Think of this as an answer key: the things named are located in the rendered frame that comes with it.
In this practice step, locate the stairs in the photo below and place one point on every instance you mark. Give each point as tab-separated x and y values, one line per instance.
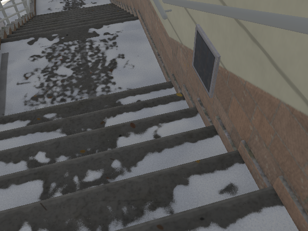
133	160
71	18

